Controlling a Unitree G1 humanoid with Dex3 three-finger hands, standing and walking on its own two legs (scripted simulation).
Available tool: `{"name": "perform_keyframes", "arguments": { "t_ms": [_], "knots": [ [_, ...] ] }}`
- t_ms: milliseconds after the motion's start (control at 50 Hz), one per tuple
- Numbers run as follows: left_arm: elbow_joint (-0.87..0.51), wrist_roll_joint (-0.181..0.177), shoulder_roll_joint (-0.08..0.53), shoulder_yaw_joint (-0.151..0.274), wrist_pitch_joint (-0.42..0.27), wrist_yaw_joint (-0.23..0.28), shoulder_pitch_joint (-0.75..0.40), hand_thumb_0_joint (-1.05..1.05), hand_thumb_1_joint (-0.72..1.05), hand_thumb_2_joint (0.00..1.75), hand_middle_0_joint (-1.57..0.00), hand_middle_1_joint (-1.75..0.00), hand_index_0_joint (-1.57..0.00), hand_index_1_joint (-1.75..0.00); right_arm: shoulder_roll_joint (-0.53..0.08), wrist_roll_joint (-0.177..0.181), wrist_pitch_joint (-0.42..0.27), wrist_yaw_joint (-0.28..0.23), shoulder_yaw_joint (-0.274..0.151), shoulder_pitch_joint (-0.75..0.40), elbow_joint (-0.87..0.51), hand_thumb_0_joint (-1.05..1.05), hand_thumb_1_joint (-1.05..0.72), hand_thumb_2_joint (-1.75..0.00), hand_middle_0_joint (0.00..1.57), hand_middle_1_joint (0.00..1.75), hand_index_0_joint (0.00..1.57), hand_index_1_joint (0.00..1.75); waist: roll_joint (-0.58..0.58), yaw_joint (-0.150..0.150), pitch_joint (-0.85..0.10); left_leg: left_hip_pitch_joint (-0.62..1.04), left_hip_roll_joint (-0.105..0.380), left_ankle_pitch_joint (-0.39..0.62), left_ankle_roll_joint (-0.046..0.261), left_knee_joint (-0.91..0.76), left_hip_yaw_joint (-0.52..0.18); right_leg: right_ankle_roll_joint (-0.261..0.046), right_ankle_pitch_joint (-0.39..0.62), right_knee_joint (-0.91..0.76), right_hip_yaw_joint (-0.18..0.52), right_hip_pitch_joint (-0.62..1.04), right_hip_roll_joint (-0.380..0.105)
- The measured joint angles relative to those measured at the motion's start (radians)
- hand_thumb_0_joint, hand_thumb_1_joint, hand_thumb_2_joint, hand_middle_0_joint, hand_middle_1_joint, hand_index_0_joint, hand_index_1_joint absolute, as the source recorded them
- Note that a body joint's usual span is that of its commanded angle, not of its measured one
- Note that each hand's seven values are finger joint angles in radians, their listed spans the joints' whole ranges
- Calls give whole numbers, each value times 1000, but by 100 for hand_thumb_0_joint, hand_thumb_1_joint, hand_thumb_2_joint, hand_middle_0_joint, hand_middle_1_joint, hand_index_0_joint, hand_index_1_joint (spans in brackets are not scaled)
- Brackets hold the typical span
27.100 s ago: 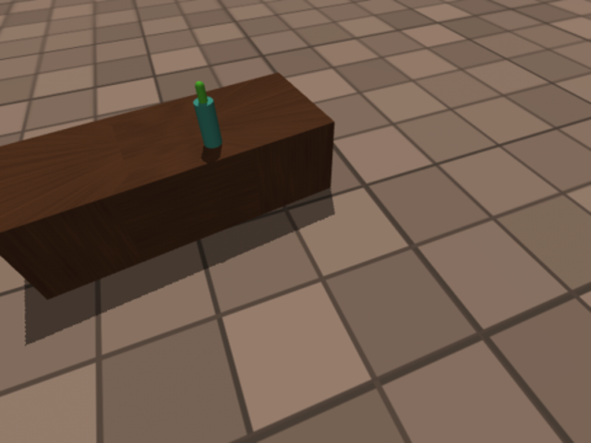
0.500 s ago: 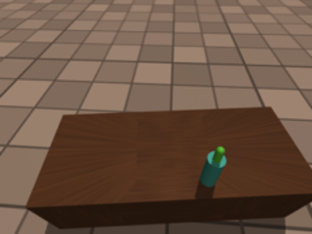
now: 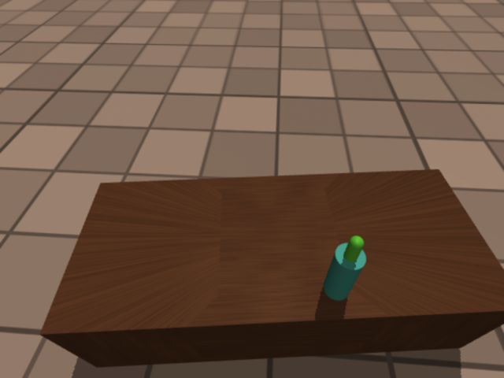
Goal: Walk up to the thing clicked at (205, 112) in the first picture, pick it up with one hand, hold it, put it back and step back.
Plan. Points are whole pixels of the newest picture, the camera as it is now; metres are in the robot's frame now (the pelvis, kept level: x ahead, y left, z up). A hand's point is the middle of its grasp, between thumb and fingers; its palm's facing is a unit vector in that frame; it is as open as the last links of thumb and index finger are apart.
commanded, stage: stand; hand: right
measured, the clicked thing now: (345, 266) +0.43 -0.21 -0.26
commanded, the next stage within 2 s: step back in 0.16 s
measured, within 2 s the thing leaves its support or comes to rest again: neither
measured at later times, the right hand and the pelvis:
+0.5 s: hand out of the picture +0.08 -0.31 -0.18, palm faces +0.00 +0.93 -0.36, open 7.4 cm; pelvis -0.04 -0.04 -0.02, yaw -1 degrees
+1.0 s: hand out of the picture -0.02 -0.27 -0.15, palm faces -0.08 +0.90 -0.42, open 7.4 cm; pelvis -0.13 -0.01 -0.01, yaw +2 degrees
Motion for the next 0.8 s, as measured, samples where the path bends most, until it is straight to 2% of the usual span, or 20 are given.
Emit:
{"name": "perform_keyframes", "arguments": {
  "t_ms": [160,220,320,380,400,420,440,480,500,540,580,660,720,760,800],
  "knots": [
    [-1,-1,0,0,0,0,-4,1,90,89,-20,-30,-20,-30,-1,0,-2,-1,1,-2,-1,1,-90,-90,20,30,20,30,1,1,1,3,-1,-4,0,-2,1,0,-3,-2,0,3,-1],
    [-30,-12,10,15,8,5,-15,1,90,89,-20,-30,-20,-30,-2,8,12,5,-9,-19,-21,1,-90,-90,20,30,20,30,-5,2,21,-33,-1,-16,2,40,2,-4,-28,66,3,-46,-1],
    [-90,-15,47,37,24,17,-44,1,90,89,-20,-30,-20,-30,-8,14,35,7,-30,-60,-78,1,-90,-90,20,30,20,30,-16,5,92,-102,13,-28,-2,119,0,-48,-59,245,-9,-163,11],
    [-114,-8,60,47,32,15,-35,1,90,89,-20,-30,-20,-30,-20,11,52,5,-41,-66,-110,1,-90,-90,20,30,20,30,-11,8,102,-153,25,-53,-13,192,-5,-72,-104,313,-15,-192,27],
    [-120,-5,60,49,32,14,-26,1,90,89,-20,-30,-20,-30,-27,11,59,6,-44,-67,-118,1,-90,-90,20,30,20,30,-4,12,99,-173,32,-66,-16,224,-5,-60,-132,303,-16,-189,31],
    [-122,-1,52,52,30,14,-19,1,90,89,-20,-30,-20,-30,-39,14,67,5,-48,-72,-126,1,-90,-90,20,30,20,30,16,10,102,-193,43,-80,-6,262,-17,-57,-141,307,-24,-191,44],
    [-126,2,41,53,29,13,-13,1,90,89,-20,-30,-20,-30,-49,16,74,1,-52,-76,-133,1,-90,-90,20,30,20,30,33,8,108,-216,32,-137,5,318,-54,-60,-137,312,-32,-193,50],
    [-140,12,25,49,27,10,1,1,90,89,-20,-30,-20,-30,-59,13,84,-9,-56,-80,-147,1,-90,-90,20,30,20,30,34,21,117,-268,-35,-296,17,495,-112,-71,-123,319,-19,-208,41],
    [-147,16,18,48,28,9,7,1,90,89,-20,-30,-20,-30,-61,14,85,-11,-56,-81,-155,1,-91,-90,20,30,20,30,31,29,120,-291,-66,-336,21,586,-125,-74,-113,313,-8,-214,34],
    [-157,19,6,46,32,10,10,1,90,89,-20,-30,-20,-30,-67,23,81,-10,-53,-75,-169,1,-91,-90,20,30,20,30,35,30,123,-323,-106,-346,22,719,-150,-74,-85,282,-5,-220,28],
    [-171,23,0,44,38,12,2,1,90,89,-21,-30,-21,-30,-71,28,75,-12,-48,-58,-183,1,-91,-90,20,30,20,30,45,23,121,-334,-122,-324,12,788,-167,-71,-63,259,-17,-233,27],
    [-227,18,-5,50,35,23,-28,1,90,89,-21,-30,-21,-30,-72,21,70,-19,-32,-13,-187,1,-91,-90,20,30,20,30,55,20,126,-278,-96,-303,-8,698,-159,-70,-53,268,-51,-262,23],
    [-269,9,0,54,32,28,-52,1,90,89,-21,-30,-21,-30,-62,6,68,-21,-23,8,-184,1,-91,-90,20,30,20,30,45,15,139,-209,-52,-303,-5,511,-130,-62,-66,315,-80,-284,9],
    [-287,2,9,55,36,25,-62,1,90,89,-21,-30,-21,-30,-54,-3,61,-17,-23,15,-185,1,-91,-90,20,30,20,30,32,10,146,-157,-32,-247,3,368,-108,-53,-83,365,-92,-305,-2],
    [-287,-3,29,60,46,21,-72,1,90,89,-21,-30,-21,-30,-27,-12,55,-13,-27,5,-181,1,-91,-90,20,30,20,30,-26,17,168,-126,-57,-193,7,321,-76,-41,-93,410,-66,-317,-33]
  ]
}}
